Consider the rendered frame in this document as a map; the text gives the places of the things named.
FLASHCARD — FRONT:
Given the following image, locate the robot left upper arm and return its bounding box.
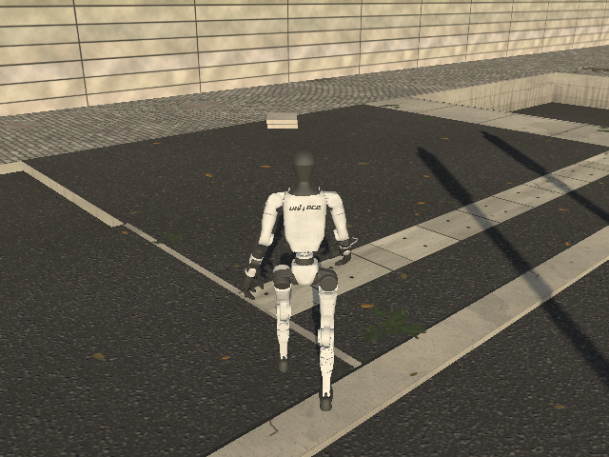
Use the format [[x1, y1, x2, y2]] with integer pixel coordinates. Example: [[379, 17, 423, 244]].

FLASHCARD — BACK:
[[258, 192, 285, 247]]

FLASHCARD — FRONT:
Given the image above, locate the robot right shin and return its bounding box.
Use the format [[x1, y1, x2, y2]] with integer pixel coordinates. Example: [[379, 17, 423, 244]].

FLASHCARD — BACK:
[[320, 329, 334, 397]]

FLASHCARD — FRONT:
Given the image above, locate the robot head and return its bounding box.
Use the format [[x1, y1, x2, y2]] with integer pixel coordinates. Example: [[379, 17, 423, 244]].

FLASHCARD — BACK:
[[288, 150, 321, 196]]

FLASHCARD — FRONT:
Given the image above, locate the left robot hand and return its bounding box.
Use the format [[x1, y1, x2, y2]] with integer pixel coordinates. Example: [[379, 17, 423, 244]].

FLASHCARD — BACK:
[[242, 273, 264, 300]]

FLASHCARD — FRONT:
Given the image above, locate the robot left forearm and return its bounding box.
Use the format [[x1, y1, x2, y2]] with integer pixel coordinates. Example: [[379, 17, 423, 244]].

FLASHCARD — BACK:
[[245, 231, 267, 277]]

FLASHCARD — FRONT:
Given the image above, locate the robot right upper arm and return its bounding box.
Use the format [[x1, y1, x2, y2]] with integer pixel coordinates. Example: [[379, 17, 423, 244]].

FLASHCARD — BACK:
[[324, 191, 349, 241]]

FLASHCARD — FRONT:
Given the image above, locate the robot right forearm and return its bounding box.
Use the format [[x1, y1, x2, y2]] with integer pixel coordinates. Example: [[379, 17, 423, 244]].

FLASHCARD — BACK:
[[338, 227, 352, 255]]

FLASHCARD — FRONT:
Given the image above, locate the right robot hand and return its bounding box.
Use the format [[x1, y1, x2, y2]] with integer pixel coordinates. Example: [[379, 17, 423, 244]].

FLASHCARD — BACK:
[[328, 249, 351, 266]]

